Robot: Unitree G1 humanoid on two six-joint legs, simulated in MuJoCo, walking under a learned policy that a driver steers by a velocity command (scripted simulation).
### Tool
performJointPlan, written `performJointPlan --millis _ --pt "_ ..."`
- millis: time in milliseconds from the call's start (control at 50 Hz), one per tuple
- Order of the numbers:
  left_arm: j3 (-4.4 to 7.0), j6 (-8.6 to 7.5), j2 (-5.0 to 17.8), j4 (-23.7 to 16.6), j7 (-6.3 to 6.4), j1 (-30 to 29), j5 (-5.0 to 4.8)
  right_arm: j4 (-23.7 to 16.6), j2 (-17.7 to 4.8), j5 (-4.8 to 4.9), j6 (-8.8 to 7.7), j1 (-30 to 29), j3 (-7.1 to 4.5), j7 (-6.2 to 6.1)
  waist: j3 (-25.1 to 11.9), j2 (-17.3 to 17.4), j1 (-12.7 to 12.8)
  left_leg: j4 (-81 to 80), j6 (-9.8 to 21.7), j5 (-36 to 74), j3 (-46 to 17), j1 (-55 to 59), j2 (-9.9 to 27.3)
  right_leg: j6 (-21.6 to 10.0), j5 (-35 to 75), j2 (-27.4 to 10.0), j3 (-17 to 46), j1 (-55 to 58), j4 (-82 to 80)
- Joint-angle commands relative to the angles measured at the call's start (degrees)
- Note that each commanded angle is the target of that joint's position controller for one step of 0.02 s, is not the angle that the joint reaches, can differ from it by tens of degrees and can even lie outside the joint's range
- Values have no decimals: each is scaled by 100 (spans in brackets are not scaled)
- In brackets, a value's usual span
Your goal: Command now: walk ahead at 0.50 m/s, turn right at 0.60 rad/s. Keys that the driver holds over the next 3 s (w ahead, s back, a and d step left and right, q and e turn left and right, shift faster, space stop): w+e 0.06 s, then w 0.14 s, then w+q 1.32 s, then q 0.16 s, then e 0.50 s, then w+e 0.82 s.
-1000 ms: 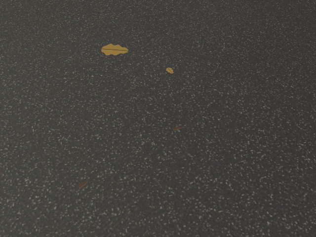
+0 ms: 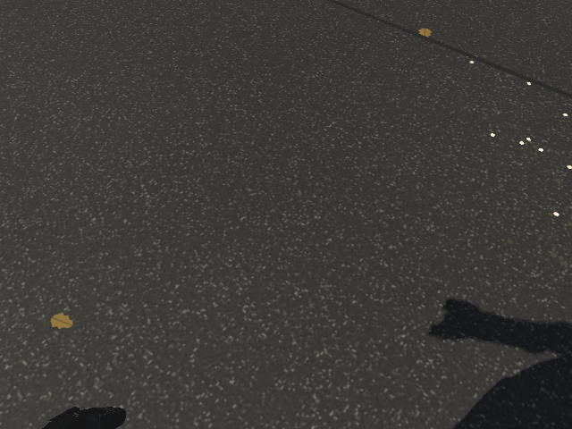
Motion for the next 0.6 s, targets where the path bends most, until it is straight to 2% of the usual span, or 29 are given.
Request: performJointPlan --millis 20,40,60,80,100,120,140,160,180,200,220,240,280,320,400,440,500,540,560,600 --pt "123 -76 416 -605 -84 -447 12 -283 -1145 94 23 -181 -282 -43 80 666 247 155 751 4176 -299 99 1588 -279 -495 279 -387 329 -338" --pt "193 -50 542 -580 -81 -214 36 -289 -1243 121 60 -196 -314 -69 -123 782 426 647 691 5187 -187 179 1580 -408 -803 489 -556 753 -353" --pt "311 -27 738 -444 -65 390 39 -305 -1297 138 106 -248 -330 -94 -463 778 800 1523 602 5856 -51 83 1499 -580 -869 727 -681 1555 -522" --pt "485 -1 1014 -178 13 1361 26 -307 -1161 132 113 -220 -267 -115 -956 583 1305 2760 430 5524 59 -636 1311 -814 -472 874 -553 3101 -875" --pt "595 51 1471 -13 148 2055 -7 -414 -619 -139 67 34 -68 -88 -1511 -556 1352 4637 207 1969 52 -2331 941 -1200 -123 -294 1153 4921 -814" --pt "559 -39 1765 -200 125 1752 -26 -690 -267 -124 -103 341 110 4 -2416 -1479 857 6390 -18 -1540 -887 -4240 -155 -2345 -1489 -1552 4460 6206 -1833" --pt "413 -105 1192 -160 81 1837 23 -639 -873 108 -252 -241 -41 86 -2271 -499 1276 6608 66 -1176 -1632 -4774 181 -2032 -1835 -1481 4176 5980 -2231" --pt "351 -168 1043 -97 79 1638 64 -798 -885 243 -321 -657 -35 112 -1430 -405 1212 6383 168 -739 -1508 -4962 381 -1801 -1514 -1292 3328 5233 -2253" --pt "295 -211 915 -83 76 1255 70 -763 -779 156 -331 -745 -9 67 -923 114 939 5897 166 -289 -1481 -4717 652 -1603 -871 -1048 2665 4329 -2289" --pt "228 -237 714 -105 88 930 106 -702 -799 28 -293 -722 -38 36 -698 63 738 5477 121 -43 -1492 -4359 815 -1504 -230 -848 2182 3695 -2368" --pt "179 -260 615 -133 103 753 167 -612 -776 25 -215 -510 -45 54 -622 -98 555 5360 89 131 -1509 -3996 915 -1462 119 -740 1872 3272 -2524" --pt "174 -300 583 -102 112 691 173 -528 -700 26 -140 -348 -39 60 -621 -135 477 5231 34 242 -1480 -3827 937 -1479 341 -707 1676 3066 -2673" --pt "185 -392 662 54 127 746 171 -458 -548 21 -6 -323 -11 50 -458 -63 434 4947 -86 577 -1421 -3858 946 -1482 737 -688 1179 2786 -2914" --pt "199 -437 714 224 167 871 200 -538 -452 12 50 -639 17 31 -229 -14 525 4448 -169 1173 -1467 -4185 956 -1393 838 -636 784 2790 -3075" --pt "181 -455 739 425 225 951 224 -635 -320 63 -1 -1156 58 111 3 -52 771 3068 -95 2549 -1431 -4108 706 -1037 552 -444 11 2918 -3240" --pt "199 -456 806 560 239 1090 202 -752 -243 77 -22 -1472 95 166 140 -27 924 2578 -27 2815 -1342 -4088 601 -978 460 -565 -145 3134 -3324" --pt "228 -380 836 781 253 1307 152 -947 -210 75 -35 -1794 119 280 279 35 1063 2123 138 2580 -1289 -4426 507 -928 761 -805 -303 3902 -3121" --pt "255 -289 884 866 285 1349 117 -1088 -216 55 -43 -1901 120 368 266 2 1047 1973 287 2047 -1152 -4565 413 -852 1410 -963 -368 4390 -2802" --pt "272 -243 938 871 313 1291 103 -1137 -255 46 -40 -1848 103 404 189 -65 963 1927 383 1726 -1021 -4430 309 -780 2129 -990 -443 4532 -2544" --pt "317 -152 1115 830 396 1151 95 -1130 -487 23 4 -1355 -15 412 -286 -322 635 2012 609 1082 -638 -3595 -90 -606 4227 -940 -623 4654 -1600"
